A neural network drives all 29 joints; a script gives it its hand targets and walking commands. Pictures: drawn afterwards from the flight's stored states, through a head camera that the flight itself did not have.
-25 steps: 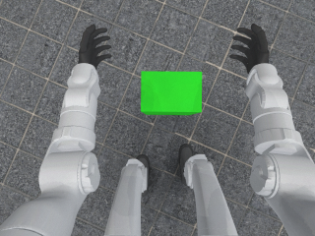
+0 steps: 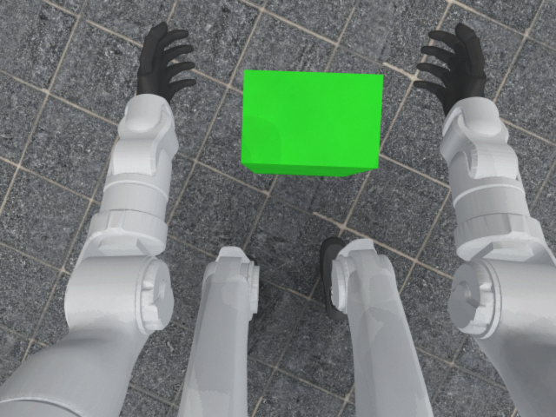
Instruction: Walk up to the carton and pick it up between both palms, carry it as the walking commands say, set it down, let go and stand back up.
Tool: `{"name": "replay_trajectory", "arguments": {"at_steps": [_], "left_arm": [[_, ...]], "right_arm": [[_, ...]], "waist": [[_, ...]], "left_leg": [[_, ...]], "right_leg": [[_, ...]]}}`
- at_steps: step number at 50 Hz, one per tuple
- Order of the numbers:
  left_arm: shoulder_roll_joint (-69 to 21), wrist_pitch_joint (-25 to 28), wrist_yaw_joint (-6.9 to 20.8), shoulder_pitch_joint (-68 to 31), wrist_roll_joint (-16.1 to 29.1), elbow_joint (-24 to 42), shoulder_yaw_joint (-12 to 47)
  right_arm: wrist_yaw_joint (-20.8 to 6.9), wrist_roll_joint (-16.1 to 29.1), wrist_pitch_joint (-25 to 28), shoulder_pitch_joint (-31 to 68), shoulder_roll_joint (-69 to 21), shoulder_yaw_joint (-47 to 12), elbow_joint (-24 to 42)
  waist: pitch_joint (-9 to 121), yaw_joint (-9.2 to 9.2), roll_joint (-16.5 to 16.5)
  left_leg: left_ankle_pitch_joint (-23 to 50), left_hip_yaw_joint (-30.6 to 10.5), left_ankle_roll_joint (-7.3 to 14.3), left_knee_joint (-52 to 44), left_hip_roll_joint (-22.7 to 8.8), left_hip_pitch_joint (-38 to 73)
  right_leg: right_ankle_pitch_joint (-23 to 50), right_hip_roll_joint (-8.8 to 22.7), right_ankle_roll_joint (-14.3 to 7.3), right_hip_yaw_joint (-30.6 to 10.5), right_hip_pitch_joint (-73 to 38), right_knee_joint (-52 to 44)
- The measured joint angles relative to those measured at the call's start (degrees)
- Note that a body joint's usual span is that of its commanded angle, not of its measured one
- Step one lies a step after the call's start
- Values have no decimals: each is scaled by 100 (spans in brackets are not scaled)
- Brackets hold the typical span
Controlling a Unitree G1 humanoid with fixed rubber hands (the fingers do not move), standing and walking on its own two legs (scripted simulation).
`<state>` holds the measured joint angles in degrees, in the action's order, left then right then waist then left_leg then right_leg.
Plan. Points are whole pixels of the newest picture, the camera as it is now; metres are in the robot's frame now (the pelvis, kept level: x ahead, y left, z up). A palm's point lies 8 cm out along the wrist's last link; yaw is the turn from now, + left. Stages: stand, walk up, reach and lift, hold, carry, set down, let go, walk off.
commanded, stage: reach and lift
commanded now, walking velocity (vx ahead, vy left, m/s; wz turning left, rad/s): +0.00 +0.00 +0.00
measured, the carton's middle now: (304, 135) +0.48 -0.04 -0.38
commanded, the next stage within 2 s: none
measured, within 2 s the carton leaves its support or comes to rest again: neither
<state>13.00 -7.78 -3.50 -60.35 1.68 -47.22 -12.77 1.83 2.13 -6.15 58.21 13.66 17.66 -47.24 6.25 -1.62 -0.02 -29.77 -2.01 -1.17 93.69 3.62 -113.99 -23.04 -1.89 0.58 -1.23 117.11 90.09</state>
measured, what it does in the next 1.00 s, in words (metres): lowers itself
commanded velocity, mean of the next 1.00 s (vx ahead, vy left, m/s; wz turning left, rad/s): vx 0.00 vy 0.00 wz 0.00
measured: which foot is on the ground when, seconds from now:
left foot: down 0.00-1.00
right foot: down 0.00-1.00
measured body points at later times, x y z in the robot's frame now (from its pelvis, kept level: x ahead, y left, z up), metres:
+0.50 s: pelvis -0.04 +0.00 -0.11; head +0.34 -0.01 +0.13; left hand +0.52 +0.15 -0.29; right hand +0.49 -0.22 -0.29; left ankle +0.07 +0.12 -0.49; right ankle +0.11 -0.12 -0.49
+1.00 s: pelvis -0.03 +0.00 -0.16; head +0.35 +0.00 +0.08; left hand +0.52 +0.15 -0.35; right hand +0.50 -0.22 -0.34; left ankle +0.07 +0.12 -0.49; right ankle +0.11 -0.12 -0.49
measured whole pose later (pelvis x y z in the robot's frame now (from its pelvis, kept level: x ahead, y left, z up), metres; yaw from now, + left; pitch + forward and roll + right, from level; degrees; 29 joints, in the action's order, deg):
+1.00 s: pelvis -0.03 +0.00 -0.16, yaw +1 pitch +29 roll +0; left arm 20.6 -6.0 -8.3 -79.0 14.5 -55.3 -0.8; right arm 5.9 17.6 -4.0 76.7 23.2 4.1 -56.0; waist -29.9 -3.0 -0.3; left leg -37.6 -0.5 -1.3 129.7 5.1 -121.6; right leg -29.5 -1.1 1.3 -0.8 125.4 125.5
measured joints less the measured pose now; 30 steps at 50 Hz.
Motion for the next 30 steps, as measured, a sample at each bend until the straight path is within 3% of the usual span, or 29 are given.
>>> {"name": "replay_trajectory", "arguments": {"at_steps": [7, 12, 19, 30], "left_arm": [[314, -160, -218, -465, 372, 385, 293], [760, -420, -439, -1571, 761, 800, 627], [708, -704, -610, -1737, 1057, 639, 733], [770, -12, -405, -1827, 989, -639, 647]], "right_arm": [[253, 369, -124, 569, 301, -282, 270], [448, 723, -352, 1513, 780, -560, 661], [586, 1022, -674, 1450, 718, -790, 858], [470, 1089, -64, 1852, 777, -960, -609]], "waist": [[-1468, -8, -10], [-3724, -37, -65], [-3649, -98, -86], [-3612, -128, 4]], "left_leg": [[-112, 52, -9, 891, 30, -43], [-184, 57, -2, 1450, 75, 658], [-358, 134, -3, 2180, 71, 5], [-581, 160, -71, 2821, 116, -279]], "right_leg": [[-68, -25, 44, -27, 61, 866], [-128, -13, 73, -10, -660, 1392], [-240, -43, 99, -46, 48, 2125], [-460, 6, 33, -27, 394, 2826]]}}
